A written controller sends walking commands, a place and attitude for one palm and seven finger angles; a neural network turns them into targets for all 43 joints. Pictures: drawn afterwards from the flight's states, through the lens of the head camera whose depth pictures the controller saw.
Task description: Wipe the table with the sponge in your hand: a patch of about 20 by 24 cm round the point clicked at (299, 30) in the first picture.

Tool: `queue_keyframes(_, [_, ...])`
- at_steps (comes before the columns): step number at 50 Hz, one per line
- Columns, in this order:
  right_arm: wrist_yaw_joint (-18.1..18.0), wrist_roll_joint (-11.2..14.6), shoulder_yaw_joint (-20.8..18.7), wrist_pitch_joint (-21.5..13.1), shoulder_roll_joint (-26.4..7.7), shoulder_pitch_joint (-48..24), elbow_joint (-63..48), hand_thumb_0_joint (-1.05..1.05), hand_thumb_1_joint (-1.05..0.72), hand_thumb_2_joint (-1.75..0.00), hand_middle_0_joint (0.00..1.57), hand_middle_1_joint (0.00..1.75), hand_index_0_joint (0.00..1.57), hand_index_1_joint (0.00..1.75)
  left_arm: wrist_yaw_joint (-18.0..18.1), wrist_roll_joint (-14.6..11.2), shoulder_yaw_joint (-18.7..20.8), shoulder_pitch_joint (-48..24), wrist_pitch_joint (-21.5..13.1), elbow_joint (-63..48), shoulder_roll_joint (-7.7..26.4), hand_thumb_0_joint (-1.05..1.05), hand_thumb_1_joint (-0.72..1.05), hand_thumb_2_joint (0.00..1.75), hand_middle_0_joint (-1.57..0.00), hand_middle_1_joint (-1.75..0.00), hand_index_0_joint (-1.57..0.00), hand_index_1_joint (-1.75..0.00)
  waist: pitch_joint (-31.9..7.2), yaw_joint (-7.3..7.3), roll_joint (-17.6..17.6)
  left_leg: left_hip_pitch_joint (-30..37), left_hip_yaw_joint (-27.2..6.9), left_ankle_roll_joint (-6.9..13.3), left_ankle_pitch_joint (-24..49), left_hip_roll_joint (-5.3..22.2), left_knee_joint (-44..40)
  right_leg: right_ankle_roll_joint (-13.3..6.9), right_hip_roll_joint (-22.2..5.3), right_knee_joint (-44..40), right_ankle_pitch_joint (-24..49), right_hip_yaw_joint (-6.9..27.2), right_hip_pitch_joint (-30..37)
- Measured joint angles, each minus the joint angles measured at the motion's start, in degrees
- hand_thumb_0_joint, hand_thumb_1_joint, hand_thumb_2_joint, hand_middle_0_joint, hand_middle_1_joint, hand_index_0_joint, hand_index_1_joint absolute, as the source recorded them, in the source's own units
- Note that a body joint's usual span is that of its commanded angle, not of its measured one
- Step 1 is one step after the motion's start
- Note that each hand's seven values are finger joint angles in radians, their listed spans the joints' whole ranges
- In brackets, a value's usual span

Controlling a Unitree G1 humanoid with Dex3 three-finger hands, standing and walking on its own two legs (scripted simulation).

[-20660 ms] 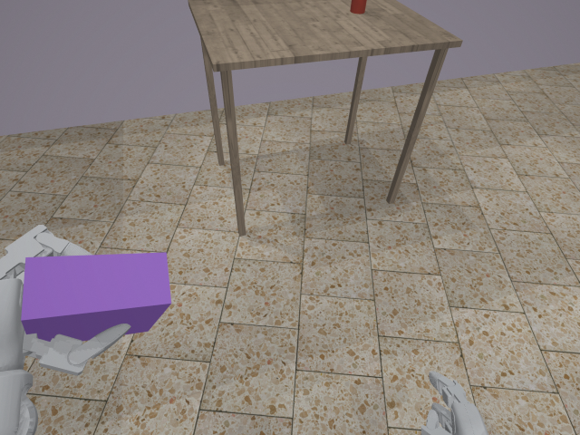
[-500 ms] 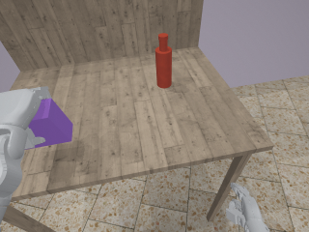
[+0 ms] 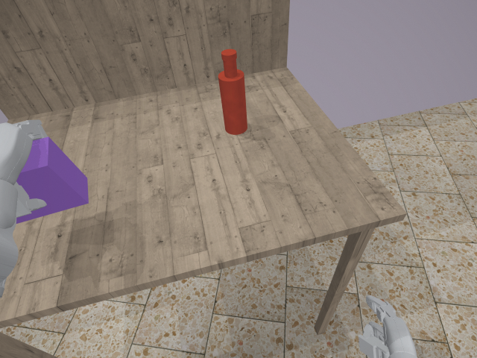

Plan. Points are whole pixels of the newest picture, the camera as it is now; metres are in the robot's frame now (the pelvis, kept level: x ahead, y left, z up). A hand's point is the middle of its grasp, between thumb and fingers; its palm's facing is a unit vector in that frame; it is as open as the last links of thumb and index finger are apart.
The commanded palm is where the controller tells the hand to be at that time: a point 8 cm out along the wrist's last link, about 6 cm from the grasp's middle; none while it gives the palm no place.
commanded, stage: move the sponge above the wiping area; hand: left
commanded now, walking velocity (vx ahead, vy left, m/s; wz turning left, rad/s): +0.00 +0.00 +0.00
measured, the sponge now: (36, 189) +0.28 +0.38 +0.16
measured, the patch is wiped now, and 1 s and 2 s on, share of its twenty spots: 0.00 0.05 0.05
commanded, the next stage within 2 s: lower the sponge onto the table in 1.76 s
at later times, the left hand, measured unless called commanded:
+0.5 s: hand (5, 176) +0.27 +0.39 +0.20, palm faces +0.16 +0.05 -0.99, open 9.6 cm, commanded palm +0.23 +0.36 +0.23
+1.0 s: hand out of the picture +0.25 +0.40 +0.19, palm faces +0.09 +0.02 -1.00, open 9.6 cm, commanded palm +0.22 +0.36 +0.23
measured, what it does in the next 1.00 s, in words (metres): stands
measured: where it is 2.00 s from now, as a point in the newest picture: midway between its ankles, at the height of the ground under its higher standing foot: outside the picture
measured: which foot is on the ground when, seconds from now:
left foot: down 0.00-1.00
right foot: down 0.00-1.00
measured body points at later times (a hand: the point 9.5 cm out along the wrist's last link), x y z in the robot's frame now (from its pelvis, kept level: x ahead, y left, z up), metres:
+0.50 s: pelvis +0.00 +0.01 +0.00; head +0.00 -0.03 +0.45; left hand +0.26 +0.38 +0.25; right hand +0.25 -0.18 -0.08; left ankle +0.03 +0.13 -0.74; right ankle +0.01 -0.12 -0.74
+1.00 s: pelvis +0.00 +0.01 +0.00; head +0.00 -0.03 +0.45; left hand +0.24 +0.39 +0.24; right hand +0.23 -0.19 -0.10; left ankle +0.03 +0.13 -0.74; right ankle +0.01 -0.12 -0.74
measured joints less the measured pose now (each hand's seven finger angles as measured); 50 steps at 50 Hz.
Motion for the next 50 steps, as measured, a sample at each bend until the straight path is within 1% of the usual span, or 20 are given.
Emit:
queue_keyframes(3, [0.6, 0.66, 0.08, 1.05, -1.42, -0.24, -0.74, 0.01, -0.91, -0.9, 0.2, 0.3, 0.21, 0.3, -3.56, 0.03, 0.97, 1.59, 5.52, 1.39, 1.03, 0.0, -0.45, 1.02, -0.77, -1.37, -0.78, -1.37, -0.9, -0.62, 1.07, -1.21, -0.08, 0.35, 0.18, -0.55, 0.05, 0.39, -0.57, 0.69, -0.29, -0.08, -1.38])
queue_keyframes(6, [0.45, 1.17, 0.05, 1.08, -2.63, -0.04, -2.17, 0.01, -0.91, -0.9, 0.2, 0.3, 0.2, 0.3, -8.37, 0.0, -1.33, 4.57, 7.15, 1.42, 0.35, -0.01, -0.45, 1.02, -0.77, -1.38, -0.77, -1.38, -1.34, -0.79, 2.06, -2.36, -0.51, 0.75, 0.03, -1.13, 0.71, 0.75, -1.15, 1.44, -0.7, -0.52, -2.29])
queue_keyframes(8, [-0.15, 1.23, 0.16, 0.57, -2.89, 0.09, -2.74, 0.01, -0.91, -0.9, 0.2, 0.3, 0.2, 0.3, -11.43, 0.3, -4.03, 6.22, 5.43, 0.51, -0.92, -0.01, -0.45, 1.02, -0.77, -1.38, -0.77, -1.38, -1.26, -0.58, 2.16, -2.74, -0.92, 1.01, -0.15, -1.49, 1.2, 0.92, -1.49, 1.9, -1.06, -0.93, -2.44])
queue_keyframes(11, [-1.79, 0.35, 0.51, -0.84, -1.9, 0.74, -3.5, 0.01, -0.91, -0.9, 0.2, 0.3, 0.2, 0.3, -13.18, 1.03, -7.29, 8.04, -1.35, -3.33, -2.78, -0.01, -0.45, 1.02, -0.78, -1.38, -0.78, -1.38, -0.85, 0.22, 1.06, -2.2, -1.45, 1.19, -0.41, -1.81, 1.45, 0.91, -1.77, 2.12, -1.53, -1.46, -1.63])
queue_keyframes(13, [-2.7, -0.34, 0.8, -2.09, -0.55, 1.12, -3.7, 0.01, -0.91, -0.9, 0.2, 0.3, 0.2, 0.3, -11.27, 1.54, -7.5, 9.28, -6.31, -7.57, -3.09, -0.01, -0.45, 1.02, -0.77, -1.37, -0.78, -1.38, -0.55, 0.96, -0.09, -1.16, -1.5, 1.02, -0.58, -1.69, 1.21, 0.66, -1.64, 1.73, -1.64, -1.52, -0.55])
queue_keyframes(15, [-3.0, -0.85, 0.94, -3.22, 0.85, 1.17, -3.57, 0.01, -0.91, -0.9, 0.2, 0.3, 0.2, 0.3, -7.61, 1.6, -7.22, 9.42, -9.79, -10.54, -2.65, -0.01, -0.44, 1.02, -0.78, -1.37, -0.78, -1.37, -0.4, 1.54, -0.9, -0.19, -1.44, 0.78, -0.78, -1.35, 0.99, 0.37, -1.26, 0.95, -1.47, -1.45, 0.6])
queue_keyframes(17, [-2.52, -0.79, 0.88, -3.24, 1.83, 0.63, -3.1, 0.01, -0.91, -0.9, 0.2, 0.3, 0.2, 0.3, -3.7, 0.98, -6.63, 7.43, -10.17, -10.47, -2.39, -0.01, -0.45, 1.02, -0.78, -1.37, -0.78, -1.37, -0.27, 1.88, -1.12, 0.5, -1.45, 0.55, -0.8, -1.01, 0.75, 0.24, -0.89, -0.02, -1.04, -1.46, 1.58])
queue_keyframes(20, [-1.22, -0.24, 1.14, -1.8, 2.18, -1.57, -1.53, 0.01, -0.91, -0.9, 0.2, 0.3, 0.2, 0.3, 0.13, 0.09, -5.18, 1.84, -5.11, -5.88, -2.12, 0.0, -0.45, 1.02, -0.78, -1.37, -0.78, -1.37, -0.25, 2.15, -0.71, 0.69, -1.04, 0.36, -0.56, -0.6, 0.43, 0.18, -0.48, -0.81, -0.32, -1.03, 1.75])
queue_keyframes(22, [-0.49, 0.06, 1.62, -0.48, 2.0, -2.94, -0.99, 0.01, -0.91, -0.9, 0.2, 0.3, 0.21, 0.3, 0.28, 0.01, -3.61, -1.21, -0.49, -1.87, -1.34, 0.0, -0.45, 1.02, -0.78, -1.37, -0.78, -1.37, -0.55, 1.65, -0.51, 0.28, -0.79, 0.37, -0.15, -0.63, -0.01, 0.38, -0.54, -0.85, -0.01, -0.78, 1.05])
queue_keyframes(26, [0.46, 0.74, 2.14, 1.28, 0.54, -3.83, -2.14, 0.01, -0.91, -0.9, 0.2, 0.3, 0.21, 0.3, -4.48, 0.97, -1.85, -2.25, 7.51, 3.04, 0.79, 0.0, -0.45, 1.02, -0.78, -1.38, -0.78, -1.38, -1.21, 0.18, 0.17, -1.21, -0.65, 0.65, 0.51, -1.03, -0.42, 0.66, -0.96, -0.44, 0.17, -0.64, -0.78])
queue_keyframes(29, [0.49, 1.2, 1.69, 1.41, -1.13, -2.93, -3.53, 0.01, -0.91, -0.9, 0.2, 0.3, 0.21, 0.3, -9.45, 1.45, -3.55, 0.36, 9.09, 2.68, 0.25, -0.01, -0.45, 1.02, -0.77, -1.38, -0.78, -1.38, -1.43, -0.23, 0.96, -2.3, -0.95, 1.03, 0.37, -1.46, 0.27, 0.97, -1.38, 0.1, -0.05, -0.94, -1.6])
queue_keyframes(31, [0.14, 1.06, 1.44, 1.06, -1.83, -2.03, -3.99, 0.01, -0.91, -0.9, 0.2, 0.3, 0.21, 0.3, -12.4, 1.53, -5.47, 2.67, 6.89, 1.38, -0.93, -0.01, -0.45, 1.02, -0.77, -1.38, -0.78, -1.38, -1.44, -0.29, 1.07, -2.64, -1.21, 1.28, 0.12, -1.78, 0.78, 1.16, -1.69, 0.55, -0.38, -1.21, -1.76])
queue_keyframes(34, [-1.09, 0.32, 1.45, 0.29, -1.61, -0.54, -4.27, 0.01, -0.91, -0.9, 0.2, 0.3, 0.2, 0.3, -14.73, 1.81, -7.62, 6.54, 0.2, -3.16, -2.1, -0.01, -0.45, 1.02, -0.78, -1.38, -0.78, -1.38, -0.88, 0.0, 0.08, -2.1, -1.31, 1.5, -0.28, -1.99, 1.13, 1.16, -1.9, 1.03, -0.92, -1.31, -1.23])
queue_keyframes(37, [-2.37, -0.74, 1.35, -1.25, -0.09, 1.33, -4.04, 0.01, -0.91, -0.9, 0.2, 0.3, 0.2, 0.3, -11.39, 1.99, -7.06, 8.81, -7.29, -8.31, -1.78, -0.01, -0.45, 1.02, -0.78, -1.38, -0.78, -1.38, -0.29, 0.68, -1.49, -0.67, -1.39, 1.3, -0.59, -1.8, 0.9, 0.75, -1.67, 0.6, -1.16, -1.39, 0.29])
queue_keyframes(38, [-2.5, -0.84, 1.33, -1.67, 0.43, 1.63, -3.77, 0.01, -0.91, -0.9, 0.2, 0.3, 0.2, 0.3, -9.57, 1.87, -6.35, 9.25, -8.86, -9.65, -1.36, -0.01, -0.44, 1.02, -0.78, -1.38, -0.78, -1.38, -0.02, 0.95, -1.81, -0.13, -1.27, 1.17, -0.68, -1.57, 0.8, 0.48, -1.43, 0.24, -1.07, -1.27, 0.85])
queue_keyframes(40, [-2.35, -0.88, 0.96, -2.03, 1.24, 1.94, -3.19, 0.01, -0.91, -0.9, 0.2, 0.3, 0.2, 0.3, -5.58, 1.09, -4.98, 8.46, -9.73, -10.49, -0.68, -0.01, -0.45, 1.02, -0.78, -1.37, -0.78, -1.38, 0.37, 1.43, -1.9, 0.6, -1.1, 0.92, -0.81, -1.11, 0.72, 0.24, -0.94, -0.63, -0.64, -1.08, 1.81])
queue_keyframes(42, [-1.72, -0.62, 0.58, -1.57, 1.52, 1.56, -2.2, 0.01, -0.91, -0.9, 0.2, 0.3, 0.2, 0.3, -2.18, -0.01, -3.56, 5.92, -7.87, -8.9, -0.54, -0.01, -0.45, 1.02, -0.78, -1.37, -0.79, -1.37, 0.43, 1.65, -1.41, 0.75, -1.05, 0.75, -0.77, -0.82, 0.72, 0.34, -0.65, -1.35, -0.12, -1.02, 2.24])
queue_keyframes(45, [-0.57, -0.05, 0.8, -0.36, 1.15, -0.11, -0.37, 0.01, -0.91, -0.9, 0.2, 0.3, 0.2, 0.3, -0.31, -0.5, -1.5, 1.03, -1.54, -3.59, -0.39, -0.01, -0.45, 1.02, -0.78, -1.37, -0.79, -1.38, -0.01, 1.52, -0.55, 0.2, -0.79, 0.74, -0.23, -0.86, 0.28, 0.55, -0.71, -1.44, 0.36, -0.74, 1.42])
queue_keyframes(48, [0.12, 0.54, 1.36, 0.73, 0.38, -1.28, -0.43, 0.01, -0.91, -0.9, 0.2, 0.3, 0.21, 0.3, -2.73, 0.14, -0.46, -0.92, 4.72, 0.91, 0.37, -0.01, -0.45, 1.02, -0.78, -1.38, -0.78, -1.38, -0.82, 0.61, 0.24, -0.95, -0.72, 0.94, 0.53, -1.28, -0.28, 0.86, -1.15, -0.95, 0.51, -0.68, -0.18])
queue_keyframes(50, [0.28, 0.97, 1.45, 0.95, -0.33, -1.45, -1.42, 0.01, -0.91, -0.9, 0.2, 0.3, 0.21, 0.3, -5.65, 0.59, -1.58, -0.6, 7.38, 2.48, 0.25, -0.01, -0.45, 1.02, -0.78, -1.38, -0.78, -1.38, -1.19, 0.16, 0.95, -1.75, -0.83, 1.11, 0.77, -1.56, -0.24, 1.02, -1.44, -0.58, 0.48, -0.78, -1.04])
